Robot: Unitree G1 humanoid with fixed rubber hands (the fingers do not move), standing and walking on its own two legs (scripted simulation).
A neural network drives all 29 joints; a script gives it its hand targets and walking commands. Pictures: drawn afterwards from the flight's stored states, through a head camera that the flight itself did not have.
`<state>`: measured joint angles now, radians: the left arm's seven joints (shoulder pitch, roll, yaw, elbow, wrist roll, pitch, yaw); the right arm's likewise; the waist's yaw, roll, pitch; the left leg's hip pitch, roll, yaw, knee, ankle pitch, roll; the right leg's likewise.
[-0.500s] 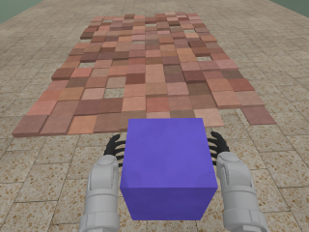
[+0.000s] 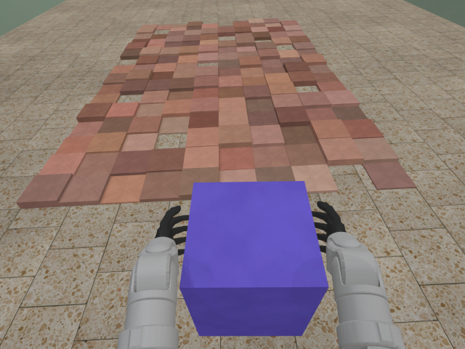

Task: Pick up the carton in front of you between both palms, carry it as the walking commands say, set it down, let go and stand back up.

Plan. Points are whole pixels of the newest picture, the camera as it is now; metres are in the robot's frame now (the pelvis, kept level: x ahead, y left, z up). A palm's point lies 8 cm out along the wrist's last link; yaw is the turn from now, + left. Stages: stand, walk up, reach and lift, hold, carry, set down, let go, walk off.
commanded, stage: hold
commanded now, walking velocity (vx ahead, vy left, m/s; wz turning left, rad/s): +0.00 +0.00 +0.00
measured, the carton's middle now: (249, 261) +0.29 +0.00 -0.03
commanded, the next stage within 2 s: carry in 0.46 s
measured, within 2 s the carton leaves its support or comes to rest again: neither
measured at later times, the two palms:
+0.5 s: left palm (165, 246) +0.28 +0.15 +0.05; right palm (335, 241) +0.29 -0.15 +0.05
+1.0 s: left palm (169, 188) +0.40 +0.16 +0.08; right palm (320, 181) +0.40 -0.14 +0.09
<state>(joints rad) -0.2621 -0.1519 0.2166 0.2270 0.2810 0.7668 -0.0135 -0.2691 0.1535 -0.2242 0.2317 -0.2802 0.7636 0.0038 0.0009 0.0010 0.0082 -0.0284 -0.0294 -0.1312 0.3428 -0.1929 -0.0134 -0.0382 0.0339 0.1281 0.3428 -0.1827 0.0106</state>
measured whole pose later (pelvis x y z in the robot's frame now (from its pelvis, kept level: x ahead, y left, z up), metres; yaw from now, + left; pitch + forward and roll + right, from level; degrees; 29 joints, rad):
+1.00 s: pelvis +0.16 +0.00 -0.01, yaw +2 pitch +6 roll +0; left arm -0.01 -0.13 0.03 -0.44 0.06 1.17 0.13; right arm -0.01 0.13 -0.09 -0.46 -0.04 1.18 -0.13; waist 0.00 0.00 -0.17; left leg -0.44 0.06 0.09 0.94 -0.48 0.01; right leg -0.23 -0.03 -0.17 0.42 -0.30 -0.03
